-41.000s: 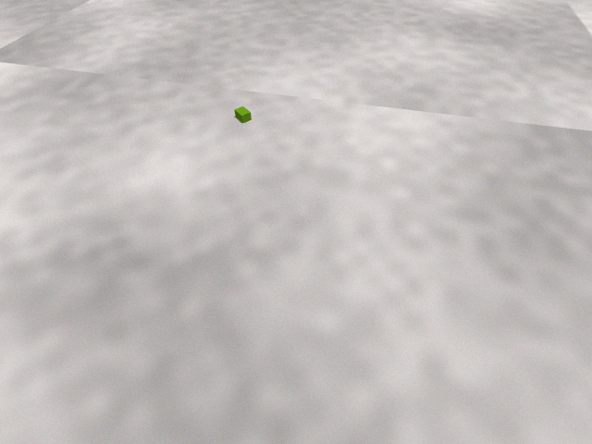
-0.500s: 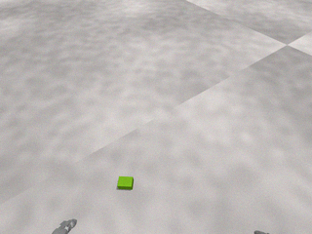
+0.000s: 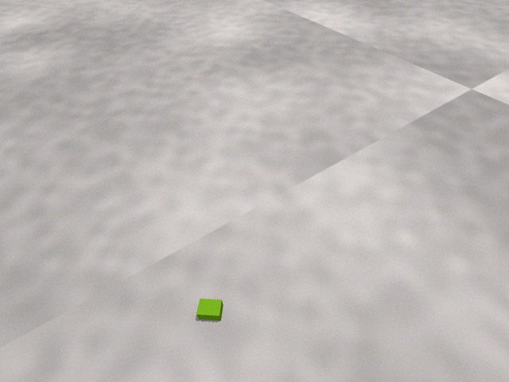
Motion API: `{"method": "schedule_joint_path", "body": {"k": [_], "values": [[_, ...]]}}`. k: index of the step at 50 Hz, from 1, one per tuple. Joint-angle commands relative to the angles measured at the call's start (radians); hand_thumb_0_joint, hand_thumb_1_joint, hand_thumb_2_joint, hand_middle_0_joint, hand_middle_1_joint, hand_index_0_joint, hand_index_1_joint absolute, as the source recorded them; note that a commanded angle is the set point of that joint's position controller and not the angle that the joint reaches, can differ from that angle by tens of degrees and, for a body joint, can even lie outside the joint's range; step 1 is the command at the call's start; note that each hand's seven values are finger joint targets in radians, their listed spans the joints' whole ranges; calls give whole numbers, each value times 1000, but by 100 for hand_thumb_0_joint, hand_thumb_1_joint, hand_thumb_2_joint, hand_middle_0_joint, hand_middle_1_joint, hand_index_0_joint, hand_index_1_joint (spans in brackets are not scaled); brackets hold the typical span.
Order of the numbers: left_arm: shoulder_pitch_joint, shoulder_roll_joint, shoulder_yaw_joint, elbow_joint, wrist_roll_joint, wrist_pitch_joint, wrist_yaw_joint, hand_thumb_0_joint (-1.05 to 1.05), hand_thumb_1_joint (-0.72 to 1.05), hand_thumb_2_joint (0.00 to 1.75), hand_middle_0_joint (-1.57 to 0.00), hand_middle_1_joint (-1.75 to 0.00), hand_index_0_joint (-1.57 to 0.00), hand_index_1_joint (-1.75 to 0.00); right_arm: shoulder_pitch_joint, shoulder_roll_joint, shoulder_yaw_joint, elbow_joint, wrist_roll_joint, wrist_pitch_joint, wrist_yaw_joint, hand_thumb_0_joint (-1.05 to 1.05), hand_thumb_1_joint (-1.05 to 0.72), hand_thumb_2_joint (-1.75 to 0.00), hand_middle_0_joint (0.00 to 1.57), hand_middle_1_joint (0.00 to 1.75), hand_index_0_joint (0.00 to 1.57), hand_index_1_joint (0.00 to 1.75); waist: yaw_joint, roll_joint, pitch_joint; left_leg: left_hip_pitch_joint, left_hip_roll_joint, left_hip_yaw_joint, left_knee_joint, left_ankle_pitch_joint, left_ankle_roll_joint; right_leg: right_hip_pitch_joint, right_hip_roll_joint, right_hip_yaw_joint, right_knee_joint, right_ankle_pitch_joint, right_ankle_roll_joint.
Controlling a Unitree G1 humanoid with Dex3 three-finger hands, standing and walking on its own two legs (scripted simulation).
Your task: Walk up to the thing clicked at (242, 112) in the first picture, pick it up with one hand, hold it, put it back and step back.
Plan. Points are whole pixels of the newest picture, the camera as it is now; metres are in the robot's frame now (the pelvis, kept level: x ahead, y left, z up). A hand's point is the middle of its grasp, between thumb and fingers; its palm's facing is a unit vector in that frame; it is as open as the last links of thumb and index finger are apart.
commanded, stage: stand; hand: left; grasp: from above
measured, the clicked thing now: (210, 309) +0.50 +0.24 -0.75
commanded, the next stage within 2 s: step back in 1.68 s
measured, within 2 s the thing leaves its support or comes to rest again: neither
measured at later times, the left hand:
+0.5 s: hand out of the picture +0.07 +0.23 -0.16, palm faces +0.02 -0.94 -0.34, open 7.4 cm
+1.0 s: hand out of the picture +0.09 +0.23 -0.15, palm faces +0.02 -0.94 -0.35, open 7.4 cm
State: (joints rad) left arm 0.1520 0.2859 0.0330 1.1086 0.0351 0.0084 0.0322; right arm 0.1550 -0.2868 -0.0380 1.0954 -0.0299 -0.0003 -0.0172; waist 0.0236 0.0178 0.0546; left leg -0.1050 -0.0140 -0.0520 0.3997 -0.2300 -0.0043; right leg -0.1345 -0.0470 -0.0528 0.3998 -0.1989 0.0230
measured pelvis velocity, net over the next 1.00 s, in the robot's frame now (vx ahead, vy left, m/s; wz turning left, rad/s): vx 0.02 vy -0.02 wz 0.00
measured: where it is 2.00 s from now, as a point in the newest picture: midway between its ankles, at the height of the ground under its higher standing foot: outside the picture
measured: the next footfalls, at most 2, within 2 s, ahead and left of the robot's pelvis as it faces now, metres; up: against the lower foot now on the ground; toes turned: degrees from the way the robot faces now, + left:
none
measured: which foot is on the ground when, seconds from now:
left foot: down 0.00-1.00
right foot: down 0.00-1.00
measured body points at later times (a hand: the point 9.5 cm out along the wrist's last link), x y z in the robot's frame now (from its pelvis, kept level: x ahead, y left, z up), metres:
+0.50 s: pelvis +0.01 -0.01 +0.00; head +0.02 -0.02 +0.45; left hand +0.07 +0.28 -0.13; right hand +0.07 -0.30 -0.14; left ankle +0.00 +0.12 -0.74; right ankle +0.01 -0.13 -0.74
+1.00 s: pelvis +0.02 -0.02 +0.00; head +0.02 -0.03 +0.45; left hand +0.09 +0.28 -0.13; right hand +0.09 -0.31 -0.14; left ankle +0.00 +0.12 -0.74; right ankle +0.01 -0.13 -0.74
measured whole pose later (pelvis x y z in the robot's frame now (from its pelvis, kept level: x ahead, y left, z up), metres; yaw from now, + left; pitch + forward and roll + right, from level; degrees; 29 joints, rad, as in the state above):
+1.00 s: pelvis +0.02 -0.02 +0.00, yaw +0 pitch -2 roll +0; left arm 0.08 0.31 0.03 1.16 0.02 0.00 0.01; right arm 0.12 -0.33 -0.01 1.13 -0.02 -0.01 -0.01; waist 0.01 0.02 0.05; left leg -0.07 0.02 -0.06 0.32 -0.21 -0.03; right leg -0.11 -0.02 -0.06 0.33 -0.18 0.00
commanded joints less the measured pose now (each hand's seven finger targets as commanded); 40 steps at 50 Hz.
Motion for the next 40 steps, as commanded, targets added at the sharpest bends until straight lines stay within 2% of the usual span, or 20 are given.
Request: {"method": "schedule_joint_path", "body": {"k": [1,3,4,6,11,13,17,21,24,27,30,35,40], "values": [[-38,192,35,-36,-7,-24,6,0,90,90,-20,-30,-20,-30,-31,-184,-32,-42,2,-15,-13,0,-90,-90,20,30,20,30,-5,-10,1,-76,93,-85,-113,33,24,24,-69,90,-101,-19,-31],[-47,194,35,-32,-6,-26,6,0,90,90,-20,-30,-20,-30,-37,-191,-32,-41,2,-16,-11,0,-90,-90,20,30,20,30,-5,-6,-8,-89,97,-86,-114,27,26,42,-72,91,-104,-14,-32],[-42,199,36,-28,-8,-28,5,0,90,90,-20,-30,-20,-30,-31,-195,-32,-37,3,-19,-12,0,-90,-90,20,30,20,30,-4,-6,-30,-71,99,-86,-115,58,26,56,-77,95,-102,17,-34],[-46,204,36,-20,-8,-28,4,0,90,90,-20,-30,-20,-30,-40,-190,-28,-34,3,-18,-10,0,-90,-90,20,30,20,30,-3,-9,-14,-78,98,-86,-120,42,25,49,-73,94,-105,3,-31],[-62,211,34,-18,-9,-32,4,0,90,90,-20,-30,-20,-30,-42,-203,-26,-28,5,-19,-9,0,-90,-90,20,30,20,30,-6,-20,-37,-53,103,-79,-110,105,25,56,-78,96,-117,34,-31],[-68,210,33,-15,-12,-33,2,0,90,90,-20,-30,-20,-30,-33,-199,-20,-22,5,-20,-11,0,-90,-90,20,30,20,30,-10,-13,-41,-46,107,-75,-109,138,24,65,-82,100,-111,76,-33],[-66,214,33,-3,-14,-31,1,0,90,90,-20,-30,-20,-30,-38,-206,-17,-17,8,-20,-11,0,-90,-90,20,30,20,30,-8,-16,-48,-27,109,-72,-113,142,23,60,-79,97,-116,84,-34],[-72,217,34,-2,-18,-30,0,0,90,90,-20,-30,-20,-30,-36,-213,-12,-11,8,-23,-14,0,-90,-90,20,30,20,30,-8,-1,-74,-19,116,-70,-112,222,20,93,-85,93,-99,173,-38],[-79,213,31,2,-17,-30,-2,0,90,90,-20,-30,-20,-30,-45,-217,-10,-13,9,-22,-13,0,-90,-90,20,30,20,30,-8,-15,-50,-31,113,-67,-118,174,20,78,-79,91,-113,120,-31],[-92,223,34,0,-17,-30,-2,0,90,90,-20,-30,-20,-30,-43,-216,-8,-11,9,-22,-14,0,-90,-90,20,30,20,30,-12,-19,-55,-23,118,-67,-120,193,17,78,-81,93,-110,135,-36],[-89,217,34,-3,-20,-32,-2,0,90,90,-20,-30,-20,-30,-52,-226,-11,-11,9,-26,-16,0,-90,-90,20,30,20,30,-8,-9,-81,1,124,-64,-103,278,19,96,-87,90,-95,232,-38],[-97,221,34,3,-20,-30,-4,0,90,90,-20,-30,-20,-30,-58,-227,-8,-13,11,-22,-14,0,-90,-90,20,30,20,30,-8,-19,-55,-29,119,-64,-123,194,17,91,-82,90,-117,149,-33],[-111,226,38,-3,-20,-33,-5,0,90,90,-20,-30,-20,-30,-65,-234,-9,-18,11,-26,-14,0,-90,-90,20,30,20,30,-9,-11,-89,-10,127,-61,-117,247,19,112,-88,88,-103,209,-40]]}}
